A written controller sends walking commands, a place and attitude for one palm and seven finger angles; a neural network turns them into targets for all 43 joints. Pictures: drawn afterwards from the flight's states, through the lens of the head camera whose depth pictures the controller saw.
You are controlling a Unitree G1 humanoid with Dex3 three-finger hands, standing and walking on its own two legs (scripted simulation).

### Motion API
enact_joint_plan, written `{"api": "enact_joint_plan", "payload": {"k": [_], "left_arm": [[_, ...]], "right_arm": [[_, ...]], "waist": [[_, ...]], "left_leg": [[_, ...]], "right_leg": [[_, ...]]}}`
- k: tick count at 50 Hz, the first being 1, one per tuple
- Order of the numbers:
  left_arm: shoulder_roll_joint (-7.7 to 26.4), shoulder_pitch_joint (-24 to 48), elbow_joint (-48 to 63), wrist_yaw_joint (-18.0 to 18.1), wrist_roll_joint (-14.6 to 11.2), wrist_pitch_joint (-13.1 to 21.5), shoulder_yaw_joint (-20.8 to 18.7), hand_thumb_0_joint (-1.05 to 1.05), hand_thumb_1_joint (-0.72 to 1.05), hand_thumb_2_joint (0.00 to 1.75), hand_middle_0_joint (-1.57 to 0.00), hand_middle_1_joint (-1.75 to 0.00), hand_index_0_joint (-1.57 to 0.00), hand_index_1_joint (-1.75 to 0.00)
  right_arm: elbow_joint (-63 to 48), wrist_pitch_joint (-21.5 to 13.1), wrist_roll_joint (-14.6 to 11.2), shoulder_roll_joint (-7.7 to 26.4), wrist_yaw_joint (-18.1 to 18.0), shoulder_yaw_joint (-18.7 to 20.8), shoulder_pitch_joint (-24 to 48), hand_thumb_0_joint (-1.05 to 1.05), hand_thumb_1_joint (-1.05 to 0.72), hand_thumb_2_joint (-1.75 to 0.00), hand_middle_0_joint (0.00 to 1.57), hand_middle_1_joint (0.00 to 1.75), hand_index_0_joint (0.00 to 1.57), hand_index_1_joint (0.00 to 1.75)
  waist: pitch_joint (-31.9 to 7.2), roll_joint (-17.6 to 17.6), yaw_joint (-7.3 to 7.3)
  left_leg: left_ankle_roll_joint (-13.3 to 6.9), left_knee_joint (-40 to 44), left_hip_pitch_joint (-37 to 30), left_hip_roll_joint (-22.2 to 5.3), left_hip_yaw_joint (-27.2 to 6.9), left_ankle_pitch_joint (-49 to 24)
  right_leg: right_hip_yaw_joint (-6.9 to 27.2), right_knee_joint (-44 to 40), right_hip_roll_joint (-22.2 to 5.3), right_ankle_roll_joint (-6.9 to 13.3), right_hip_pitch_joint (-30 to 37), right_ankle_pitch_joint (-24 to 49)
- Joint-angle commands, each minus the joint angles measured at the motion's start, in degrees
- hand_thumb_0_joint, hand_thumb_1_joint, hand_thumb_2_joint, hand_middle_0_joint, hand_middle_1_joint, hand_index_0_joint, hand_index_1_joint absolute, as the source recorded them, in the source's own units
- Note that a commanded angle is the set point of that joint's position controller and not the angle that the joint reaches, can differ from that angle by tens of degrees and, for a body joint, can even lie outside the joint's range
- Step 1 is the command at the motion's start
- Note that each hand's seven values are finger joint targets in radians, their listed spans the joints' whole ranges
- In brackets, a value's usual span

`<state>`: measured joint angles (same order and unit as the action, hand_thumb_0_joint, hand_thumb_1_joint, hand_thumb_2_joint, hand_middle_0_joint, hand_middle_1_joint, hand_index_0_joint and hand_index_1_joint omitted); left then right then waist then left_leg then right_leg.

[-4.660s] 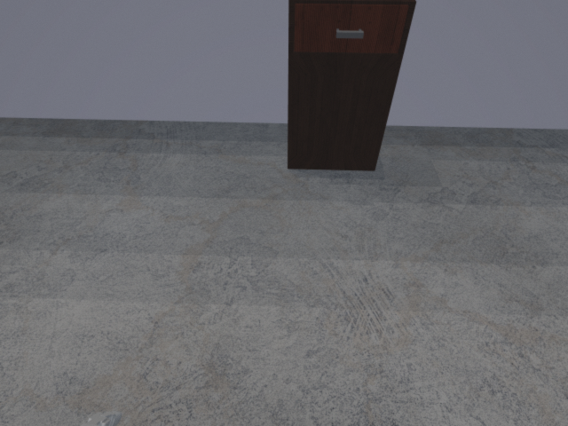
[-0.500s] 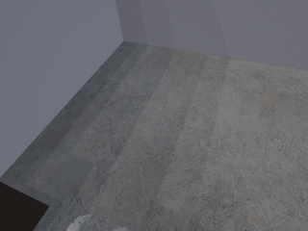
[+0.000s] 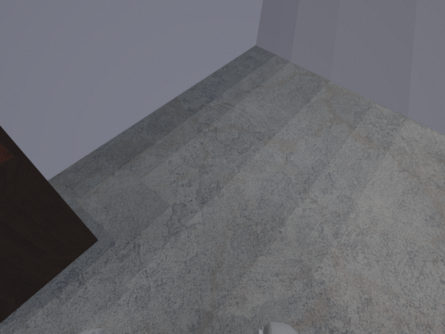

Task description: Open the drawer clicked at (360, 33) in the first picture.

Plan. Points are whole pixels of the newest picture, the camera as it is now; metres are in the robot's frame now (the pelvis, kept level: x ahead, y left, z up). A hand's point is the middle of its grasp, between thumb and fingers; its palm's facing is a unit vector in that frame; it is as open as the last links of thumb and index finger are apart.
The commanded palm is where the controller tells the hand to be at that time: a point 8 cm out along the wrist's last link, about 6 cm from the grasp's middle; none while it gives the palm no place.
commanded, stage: turn to face it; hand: left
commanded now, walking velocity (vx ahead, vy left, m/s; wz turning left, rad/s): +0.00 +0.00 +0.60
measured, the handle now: out of the picture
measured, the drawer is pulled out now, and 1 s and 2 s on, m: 0.00 0.00 0.00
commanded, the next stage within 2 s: take the last steps up to it in 1.30 s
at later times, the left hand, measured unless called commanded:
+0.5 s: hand out of the picture -0.01 +0.13 -0.14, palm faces +0.34 -0.90 -0.28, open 7.4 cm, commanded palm none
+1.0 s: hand out of the picture -0.12 +0.18 -0.16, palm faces +0.61 -0.74 -0.28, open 7.4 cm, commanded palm none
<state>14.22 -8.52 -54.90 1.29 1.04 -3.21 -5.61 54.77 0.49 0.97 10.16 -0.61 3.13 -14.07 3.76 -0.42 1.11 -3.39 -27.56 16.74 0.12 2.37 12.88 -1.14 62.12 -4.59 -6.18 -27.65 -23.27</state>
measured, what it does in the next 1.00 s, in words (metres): steps on the spot, turning left: right foot, then left foot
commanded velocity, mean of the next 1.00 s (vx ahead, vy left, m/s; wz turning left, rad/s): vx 0.00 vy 0.00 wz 0.57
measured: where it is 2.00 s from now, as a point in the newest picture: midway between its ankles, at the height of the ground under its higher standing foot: outside the picture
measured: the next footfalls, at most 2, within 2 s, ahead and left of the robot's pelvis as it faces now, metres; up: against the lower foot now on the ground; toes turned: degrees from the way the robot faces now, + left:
right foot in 0.26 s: +0.04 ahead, -0.17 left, +0.00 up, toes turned +8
left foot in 0.72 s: -0.08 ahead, +0.06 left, +0.00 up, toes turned +35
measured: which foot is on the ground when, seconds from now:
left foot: down 0.00-0.26, up 0.28-0.70, down 0.72-1.00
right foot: up 0.00-0.24, down 0.26-0.72, up 0.74-1.00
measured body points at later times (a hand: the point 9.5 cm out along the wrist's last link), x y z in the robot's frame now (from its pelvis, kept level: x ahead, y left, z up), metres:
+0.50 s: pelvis -0.03 -0.08 +0.00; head +0.01 -0.10 +0.45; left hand -0.03 +0.18 -0.12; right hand +0.13 -0.32 -0.16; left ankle -0.08 +0.06 -0.65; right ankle +0.00 -0.17 -0.74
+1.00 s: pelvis -0.05 -0.05 +0.00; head -0.03 -0.02 +0.44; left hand -0.15 +0.22 -0.14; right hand +0.17 -0.20 -0.14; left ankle -0.11 +0.04 -0.74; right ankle +0.03 -0.18 -0.68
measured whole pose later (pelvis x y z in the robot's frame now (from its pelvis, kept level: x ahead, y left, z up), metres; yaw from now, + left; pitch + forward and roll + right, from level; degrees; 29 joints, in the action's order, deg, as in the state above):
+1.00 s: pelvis -0.05 -0.05 +0.00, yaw +36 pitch +0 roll +0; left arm 15.1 -10.0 -52.0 0.7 0.9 -3.3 -4.1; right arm 52.3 1.9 0.9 12.5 0.6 2.6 -9.5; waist 4.4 -0.9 -0.2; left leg -1.3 -28.1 13.8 1.4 -1.3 14.2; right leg -1.5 57.1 -5.5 -6.5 -26.3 -24.4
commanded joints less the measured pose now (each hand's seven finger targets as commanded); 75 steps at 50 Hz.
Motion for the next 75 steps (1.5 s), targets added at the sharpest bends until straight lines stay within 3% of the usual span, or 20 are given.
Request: {"api": "enact_joint_plan", "payload": {"k": [1, 8, 11, 13, 14, 17, 19, 29, 34, 36, 37, 42, 50, 55, 56, 57, 58, 62, 64, 75], "left_arm": [[2.22, 3.15, 6.08, -0.03, -0.46, 1.25, 0.32, 0.00, 0.90, 0.90, -0.20, -0.30, -0.20, -0.30], [3.07, 1.25, 7.41, 0.15, -0.87, 1.43, 0.66, 0.00, 0.90, 0.90, -0.20, -0.30, -0.20, -0.30], [4.97, -5.71, 6.33, 0.46, -0.93, 2.28, 0.02, 0.00, 0.90, 0.90, -0.20, -0.30, -0.20, -0.30], [14.53, -6.25, 7.75, 1.04, 0.57, 3.13, -1.10, 0.00, 0.90, 0.90, -0.20, -0.30, -0.20, -0.30], [12.93, -3.95, 8.82, 1.18, 0.03, 2.82, -0.45, 0.00, 0.90, 0.90, -0.20, -0.30, -0.20, -0.30], [7.25, 4.07, 10.40, 0.93, -0.08, 3.17, 0.86, 0.00, 0.90, 0.90, -0.20, -0.30, -0.20, -0.30], [6.07, 1.90, 9.92, 0.71, -0.03, 3.73, 1.27, 0.00, 0.90, 0.90, -0.20, -0.30, -0.20, -0.30], [10.50, -7.42, 6.34, 0.53, 0.83, 3.01, 0.02, 0.00, 0.90, 0.90, -0.20, -0.30, -0.20, -0.30], [10.42, -6.46, 5.73, 0.06, -0.04, 2.16, -0.52, 0.00, 0.90, 0.90, -0.20, -0.30, -0.20, -0.30], [4.40, -2.96, 9.82, -0.43, -0.36, 1.68, 1.16, 0.00, 0.90, 0.90, -0.20, -0.30, -0.20, -0.30], [6.05, 0.49, 10.58, -0.19, 0.08, 1.19, 1.14, 0.00, 0.90, 0.90, -0.20, -0.30, -0.20, -0.30], [5.80, -2.64, 6.62, -0.86, -0.19, 1.31, 0.29, 0.00, 0.90, 0.90, -0.20, -0.30, -0.20, -0.30], [4.27, 0.72, 8.32, -0.17, -0.56, 1.33, 1.15, 0.00, 0.90, 0.90, -0.20, -0.30, -0.20, -0.30], [4.23, -5.53, 6.81, 0.21, -0.92, 2.52, 1.14, 0.00, 0.90, 0.90, -0.20, -0.30, -0.20, -0.30], [5.87, -7.36, 6.36, 0.40, -0.66, 3.20, 0.83, 0.00, 0.90, 0.90, -0.20, -0.30, -0.20, -0.30], [11.66, -8.35, 6.19, 0.94, 0.42, 4.00, -0.25, 0.00, 0.90, 0.90, -0.20, -0.30, -0.20, -0.30], [14.11, -8.94, 6.77, 0.97, 0.36, 3.78, -0.41, 0.00, 0.90, 0.90, -0.20, -0.30, -0.20, -0.30], [6.69, 0.52, 8.27, 0.93, -0.10, 3.54, 1.17, 0.00, 0.90, 0.90, -0.20, -0.30, -0.20, -0.30], [5.90, -0.81, 7.80, 0.77, -0.06, 3.91, 1.44, 0.00, 0.90, 0.90, -0.20, -0.30, -0.20, -0.30], [7.65, -11.65, 0.85, 0.22, 0.88, 4.51, 0.66, 0.00, 0.90, 0.90, -0.20, -0.30, -0.20, -0.30]], "right_arm": [[-2.61, -0.39, 0.24, 12.49, -0.55, 3.26, -4.32, 0.00, -0.90, -0.90, 0.20, 0.30, 0.20, 0.30], [-4.97, 0.97, 0.59, 14.73, 0.25, 3.98, 0.96, 0.00, -0.90, -0.90, 0.20, 0.30, 0.20, 0.30], [-6.59, 1.39, 0.02, 13.95, 0.62, 4.18, 4.29, 0.00, -0.90, -0.90, 0.20, 0.30, 0.20, 0.30], [-9.01, 1.47, -0.24, 8.01, 0.95, 3.38, 3.58, 0.00, -0.90, -0.90, 0.20, 0.30, 0.20, 0.30], [-8.69, 1.88, 0.36, 11.29, 1.07, 4.02, 4.56, 0.00, -0.90, -0.90, 0.20, 0.30, 0.20, 0.30], [-5.44, 3.15, 0.53, 10.57, 2.11, 4.05, 1.58, 0.00, -0.90, -0.90, 0.20, 0.30, 0.20, 0.30], [-4.96, 3.21, 0.46, 9.56, 2.42, 3.56, 0.87, 0.00, -0.90, -0.90, 0.20, 0.30, 0.20, 0.30], [-7.58, 2.69, -0.30, 7.79, 2.58, 1.87, 9.93, 0.00, -0.90, -0.90, 0.20, 0.30, 0.20, 0.30], [-5.86, 1.13, -0.28, 10.34, 2.28, 2.28, 2.36, 0.00, -0.90, -0.90, 0.20, 0.30, 0.20, 0.30], [-4.99, 0.54, -0.22, 21.13, 1.41, 4.84, -3.98, 0.00, -0.90, -0.90, 0.20, 0.30, 0.20, 0.30], [-3.68, 0.88, -0.17, 20.64, 1.25, 4.61, -6.01, 0.00, -0.90, -0.90, 0.20, 0.30, 0.20, 0.30], [-6.18, 0.03, 0.03, 14.70, 0.10, 2.57, 5.06, 0.00, -0.90, -0.90, 0.20, 0.30, 0.20, 0.30], [-5.41, 0.63, 0.45, 14.79, 0.19, 3.01, 1.97, 0.00, -0.90, -0.90, 0.20, 0.30, 0.20, 0.30], [-6.07, 1.01, 0.16, 14.10, 0.37, 3.10, 4.72, 0.00, -0.90, -0.90, 0.20, 0.30, 0.20, 0.30], [-6.15, 0.96, -0.26, 12.26, 0.55, 2.93, 4.15, 0.00, -0.90, -0.90, 0.20, 0.30, 0.20, 0.30], [-6.78, 0.92, -0.83, 8.30, 0.97, 2.26, 2.63, 0.00, -0.90, -0.90, 0.20, 0.30, 0.20, 0.30], [-8.14, 1.15, -0.45, 8.56, 0.73, 2.33, 4.46, 0.00, -0.90, -0.90, 0.20, 0.30, 0.20, 0.30], [-3.25, 2.93, 0.24, 8.99, 1.57, 3.01, 1.06, 0.00, -0.90, -0.90, 0.20, 0.30, 0.20, 0.30], [-2.08, 3.11, 0.26, 8.08, 1.72, 2.64, 0.00, 0.00, -0.90, -0.90, 0.20, 0.30, 0.20, 0.30], [-2.14, 1.51, 0.19, 5.32, 1.91, 0.87, 6.17, 0.00, -0.90, -0.90, 0.20, 0.30, 0.20, 0.30]], "waist": [[-8.44, 7.49, 1.71], [-6.77, 10.97, 0.68], [-8.39, 7.53, -2.87], [-6.58, -19.62, -3.56], [-4.76, -12.77, -2.82], [0.27, -8.86, 1.96], [-0.94, -8.85, 1.37], [-3.41, -11.72, -4.02], [-9.05, -6.42, -0.15], [-10.35, 19.23, 3.79], [-9.50, 11.82, 4.38], [-5.94, 9.76, -0.61], [-5.70, 9.35, 1.07], [-7.12, 9.23, -2.28], [-8.05, 4.46, -2.96], [-9.35, -11.48, -3.18], [-8.25, -16.13, -4.02], [-0.75, -8.52, 0.55], [-1.04, -9.35, 0.21], [-2.88, -9.27, -5.07]], "left_leg": [[-6.25, 6.88, -14.44, -14.26, -17.11, -27.15], [-5.89, 6.66, -3.69, -12.05, -22.87, -17.04], [-1.86, 1.32, 5.33, -7.70, -21.67, -8.70], [6.66, -25.34, 21.82, 4.93, -5.22, 20.30], [5.54, -34.58, 18.27, 1.27, -8.02, 19.46], [6.51, -43.45, 16.57, -1.66, -5.63, 9.02], [7.60, -43.51, 16.84, -1.66, -3.49, 6.19], [7.64, -20.45, 9.34, -2.66, 2.83, 13.02], [5.45, 3.21, -8.41, -2.48, 3.19, -2.48], [-6.76, 7.40, -20.24, -24.77, -25.18, -36.79], [-9.00, 5.82, -17.58, -25.44, -20.97, -35.41], [-4.72, 6.39, -9.96, -13.34, -12.19, -27.91], [-6.79, 6.20, -10.05, -13.46, -18.11, -24.13], [-3.61, 0.32, -2.43, -10.38, -18.36, -23.09], [-0.75, -3.81, 1.86, -7.20, -16.53, -15.80], [4.16, -15.89, 12.85, 0.35, -7.74, 2.81], [5.64, -27.34, 14.71, 2.68, -5.14, 22.32], [5.89, -42.32, 13.35, -1.32, -6.38, 10.04], [6.56, -41.96, 13.09, -1.38, -4.91, 6.65], [5.86, -16.89, 7.13, -2.70, 0.70, 12.54]], "right_leg": [[1.09, -4.27, 0.30, -0.71, -4.54, -0.44], [0.52, -19.95, 3.25, 0.94, 7.81, -1.09], [0.21, -38.02, 2.73, 2.03, 22.31, 9.86], [25.98, -50.43, -23.59, 11.42, 25.55, 9.08], [21.75, -49.94, -23.70, 13.42, 16.31, 6.96], [8.36, -47.73, -14.20, 10.35, 10.66, 9.93], [2.58, -45.39, -12.00, 10.28, 14.78, 16.88], [-2.00, -41.05, -17.25, 13.03, 21.59, 27.74], [-9.10, -26.15, -15.20, 6.79, 16.77, 26.11], [-8.24, -3.80, -3.62, -0.32, -7.87, -16.10], [-3.35, 1.49, -4.48, 0.82, -7.18, -13.51], [-0.44, 3.64, -2.66, 0.05, -4.32, 0.01], [-0.05, -11.83, 0.37, 0.04, 0.67, -2.57], [-1.88, -32.47, 2.80, 1.23, 16.55, 8.55], [0.57, -40.53, 0.13, 1.87, 23.31, 14.22], [14.77, -44.88, -14.29, 6.34, 31.46, 21.22], [21.53, -44.94, -24.17, 13.09, 25.38, 31.49], [7.24, -46.06, -13.54, 11.44, 13.60, 17.42], [3.29, -46.27, -11.69, 10.71, 14.79, 16.82], [6.65, -50.03, -15.08, 13.82, 21.56, 3.18]]}}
